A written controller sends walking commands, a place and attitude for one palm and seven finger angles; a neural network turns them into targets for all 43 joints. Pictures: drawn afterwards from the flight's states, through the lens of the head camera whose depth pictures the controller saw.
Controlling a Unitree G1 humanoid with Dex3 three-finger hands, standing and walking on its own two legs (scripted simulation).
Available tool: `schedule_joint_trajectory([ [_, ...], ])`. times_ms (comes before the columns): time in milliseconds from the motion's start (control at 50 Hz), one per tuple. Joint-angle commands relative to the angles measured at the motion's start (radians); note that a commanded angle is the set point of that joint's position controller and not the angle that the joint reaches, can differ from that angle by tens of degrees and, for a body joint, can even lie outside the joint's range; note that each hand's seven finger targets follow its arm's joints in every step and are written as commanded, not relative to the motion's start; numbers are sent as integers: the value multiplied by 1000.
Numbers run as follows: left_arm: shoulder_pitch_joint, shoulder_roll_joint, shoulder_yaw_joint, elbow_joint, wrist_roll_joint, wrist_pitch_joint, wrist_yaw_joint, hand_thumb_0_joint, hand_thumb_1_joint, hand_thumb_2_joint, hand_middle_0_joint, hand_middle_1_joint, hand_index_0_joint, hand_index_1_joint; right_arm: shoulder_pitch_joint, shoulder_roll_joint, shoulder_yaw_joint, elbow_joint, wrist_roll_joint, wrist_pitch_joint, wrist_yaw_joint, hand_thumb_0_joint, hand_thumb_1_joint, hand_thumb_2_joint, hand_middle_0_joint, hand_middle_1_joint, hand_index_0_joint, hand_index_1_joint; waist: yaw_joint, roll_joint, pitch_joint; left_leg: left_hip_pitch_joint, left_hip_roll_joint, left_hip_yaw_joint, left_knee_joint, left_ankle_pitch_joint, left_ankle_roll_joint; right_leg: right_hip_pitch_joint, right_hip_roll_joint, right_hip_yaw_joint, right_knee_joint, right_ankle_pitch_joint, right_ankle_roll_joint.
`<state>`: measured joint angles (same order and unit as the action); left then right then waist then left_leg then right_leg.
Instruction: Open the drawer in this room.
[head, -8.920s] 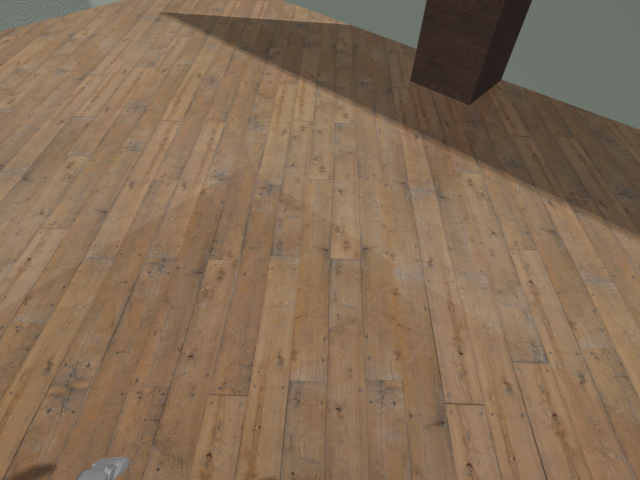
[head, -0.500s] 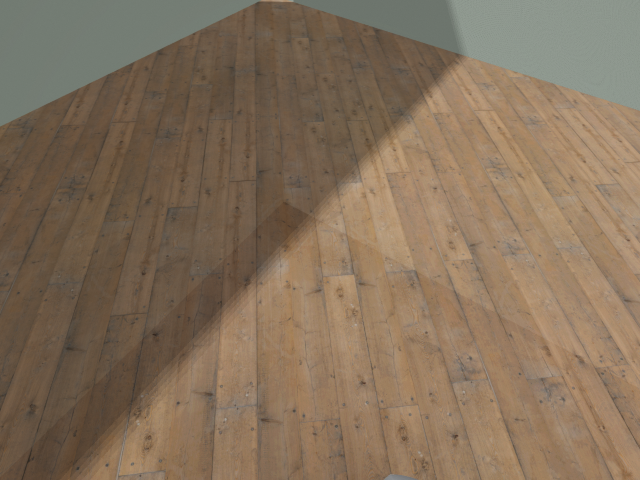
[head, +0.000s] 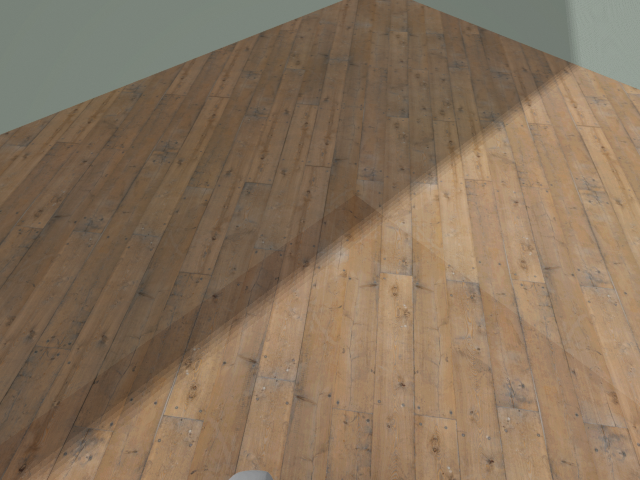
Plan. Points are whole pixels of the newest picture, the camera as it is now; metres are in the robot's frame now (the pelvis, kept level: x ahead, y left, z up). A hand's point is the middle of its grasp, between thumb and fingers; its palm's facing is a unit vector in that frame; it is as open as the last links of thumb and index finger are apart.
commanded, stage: turn or walk to find it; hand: left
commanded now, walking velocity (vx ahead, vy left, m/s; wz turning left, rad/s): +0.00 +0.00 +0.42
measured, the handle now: out of the picture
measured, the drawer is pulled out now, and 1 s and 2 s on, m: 0.00 0.00 0.00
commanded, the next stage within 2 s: none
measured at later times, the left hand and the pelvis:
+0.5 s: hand out of the picture +0.06 +0.23 -0.15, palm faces +0.19 -0.95 -0.26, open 7.3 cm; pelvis -0.02 +0.01 +0.00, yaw +10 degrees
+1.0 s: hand out of the picture -0.12 +0.21 -0.18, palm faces +0.46 -0.86 -0.23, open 7.3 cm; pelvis -0.06 +0.01 -0.01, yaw +25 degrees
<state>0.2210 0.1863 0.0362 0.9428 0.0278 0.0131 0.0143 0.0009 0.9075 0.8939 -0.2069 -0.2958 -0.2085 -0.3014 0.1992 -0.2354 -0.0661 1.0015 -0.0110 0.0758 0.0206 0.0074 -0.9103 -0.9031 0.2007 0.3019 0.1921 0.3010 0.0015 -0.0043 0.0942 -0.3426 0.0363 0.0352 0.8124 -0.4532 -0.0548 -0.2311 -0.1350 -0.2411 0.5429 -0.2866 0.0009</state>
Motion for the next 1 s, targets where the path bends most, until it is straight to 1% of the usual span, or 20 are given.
schedule_joint_trajectory([
  [0, 38, 229, 64, -28, -6, -5, 14, 0, 900, 900, -200, -300, -200, -300, 16, -62, -4, -77, 0, -52, -9, 0, -900, -900, 200, 300, 200, 300, -1, -151, -151, 122, -11, 62, -322, 187, 17, 89, -202, 120, -17, 406, -63],
  [20, 42, 201, 60, -35, -16, 2, 11, 0, 900, 900, -200, -300, -200, -300, 51, -113, -13, -72, -2, -62, -8, 0, -900, -900, 200, 300, 200, 300, -24, -19, -173, 259, 55, -20, -433, 321, 43, -31, -159, 83, 108, 276, -10],
  [40, 44, 134, 48, -72, -21, 8, 4, 0, 900, 900, -200, -300, -200, -300, 85, -214, -36, -77, -10, -70, -12, 0, -900, -900, 200, 300, 200, 300, -38, 282, -174, 366, 300, -339, -469, 626, 150, -279, -28, 41, 300, -158, 65],
  [60, -39, 125, 29, -97, -9, 19, 9, 0, 900, 900, -200, -300, -200, -300, 130, -244, -41, -61, -7, -61, -19, 0, -900, -900, 200, 300, 200, 300, -72, 293, -147, 287, 368, -379, -498, 699, 219, -289, 7, 123, 439, -355, 69],
  [100, -88, 132, 39, -79, -13, 25, 8, 0, 900, 900, -200, -300, -200, -300, 81, -199, -31, -62, -11, -65, -40, 0, -900, -900, 200, 300, 200, 300, -57, 239, -106, 236, 304, -336, -486, 680, 233, -330, 5, 210, 561, -264, 67],
  [180, -30, 130, 39, -34, -14, 19, -3, 0, 900, 900, -200, -300, -200, -300, 3, -156, -15, -87, -7, -76, -42, 0, -900, -900, 200, 300, 200, 300, -12, 136, -113, 234, 210, -218, -476, 718, 209, -285, 17, 213, 556, -129, 81],
  [380, -90, 108, 31, -82, -18, 17, 6, 0, 900, 900, -200, -300, -200, -300, 38, -164, -35, -93, -16, -60, -33, 0, -900, -900, 200, 300, 200, 300, -39, 149, -115, 211, 204, -334, -469, 604, 233, -196, 66, 214, 295, -171, 79],
  [480, 38, 122, 37, -60, -21, -1, 12, 0, 900, 900, -200, -300, -200, -300, -11, -153, -40, -113, -8, -53, -27, 0, -900, -900, 200, 300, 200, 300, 25, 121, -148, 51, 123, -340, -380, 493, 169, 82, 93, 189, -89, 51, 58],
  [500, 62, 164, 44, -57, -15, -12, 17, 0, 900, 900, -200, -300, -200, -300, -1, -116, -36, -117, -1, -54, -22, 0, -900, -900, 200, 300, 200, 300, 34, 28, -162, -53, 63, -289, -292, 364, 117, 201, 8, 266, -199, 86, 37],
  [520, 74, 245, 61, -61, 0, -20, 25, 0, 900, 900, -200, -300, -200, -300, 15, -49, -24, -139, 5, -55, -15, 0, -900, -900, 200, 300, 200, 300, 36, -236, -153, -231, -80, -130, -96, 63, 44, 275, -234, 512, -266, 97, -56],
  [540, 54, 273, 63, -83, -6, -16, 23, 0, 900, 900, -200, -300, -200, -300, -12, -82, -36, -150, -6, -42, -19, 0, -900, -900, 200, 300, 200, 300, 49, -270, -122, -224, -86, -109, 119, -116, 32, 116, -356, 576, -309, 71, -152],
  [560, 9, 246, 70, -96, -9, -13, 29, 0, 900, 900, -200, -300, -200, -300, -24, -105, -43, -146, -11, -27, -18, 0, -900, -900, 200, 300, 200, 300, 34, -250, -87, -211, -58, -139, 261, -97, 37, 20, -335, 567, -331, -3, -172],
  [620, -103, 172, 41, -119, -9, -18, 21, 0, 900, 900, -200, -300, -200, -300, 48, -77, -40, -88, -15, -14, -2, 0, -900, -900, 200, 300, 200, 300, -37, -116, -31, -196, -24, -98, 413, 73, 17, -44, -186, 317, -283, 44, -108],
  [800, 56, 219, 56, -45, 3, -18, 16, 0, 900, 900, -200, -300, -200, -300, -52, -54, -14, -98, -4, -26, -3, 0, -900, -900, 200, 300, 200, 300, 47, -182, -92, -126, -5, 2, 75, -15, -12, 141, -215, 232, -198, 330, -137],
  [860, 65, 236, 63, -27, 5, -14, 16, 0, 900, 900, -200, -300, -200, -300, -50, -50, -5, -99, 5, -40, -9, 0, -900, -900, 200, 300, 200, 300, 48, -203, -133, -39, -11, 35, -93, -23, 0, 163, -233, 217, -128, 454, -140],
  [900, 50, 240, 64, -23, -1, -7, 13, 0, 900, 900, -200, -300, -200, -300, 4, -54, -4, -84, 4, -48, -12, 0, -900, -900, 200, 300, 200, 300, 14, -190, -154, 73, -26, 62, -268, 113, 10, 124, -208, 164, -54, 444, -88],
  [920, 39, 227, 62, -24, -10, -1, 12, 0, 900, 900, -200, -300, -200, -300, 40, -81, -8, -73, 2, -55, -11, 0, -900, -900, 200, 300, 200, 300, -13, -136, -165, 190, -7, 44, -397, 239, 23, 39, -187, 129, 16, 361, -41],
  [940, 53, 181, 57, -45, -18, 7, 8, 0, 900, 900, -200, -300, -200, -300, 62, -158, -26, -77, -4, -67, -12, 0, -900, -900, 200, 300, 200, 300, -28, 78, -190, 328, 145, -155, -471, 375, 83, -141, -100, 73, 176, 140, 23],
  [960, 10, 123, 36, -79, -15, 11, 1, 0, 900, 900, -200, -300, -200, -300, 92, -240, -42, -80, -7, -64, -15, 0, -900, -900, 200, 300, 200, 300, -49, 301, -153, 353, 345, -367, -500, 633, 173, -328, -1, 69, 361, -300, 73],
  [980, -49, 131, 31, -90, -7, 24, 8, 0, 900, 900, -200, -300, -200, -300, 120, -240, -45, -61, -9, -63, -25, 0, -900, -900, 200, 300, 200, 300, -79, 279, -152, 274, 362, -374, -509, 622, 226, -316, 1, 159, 468, -330, 69],
])
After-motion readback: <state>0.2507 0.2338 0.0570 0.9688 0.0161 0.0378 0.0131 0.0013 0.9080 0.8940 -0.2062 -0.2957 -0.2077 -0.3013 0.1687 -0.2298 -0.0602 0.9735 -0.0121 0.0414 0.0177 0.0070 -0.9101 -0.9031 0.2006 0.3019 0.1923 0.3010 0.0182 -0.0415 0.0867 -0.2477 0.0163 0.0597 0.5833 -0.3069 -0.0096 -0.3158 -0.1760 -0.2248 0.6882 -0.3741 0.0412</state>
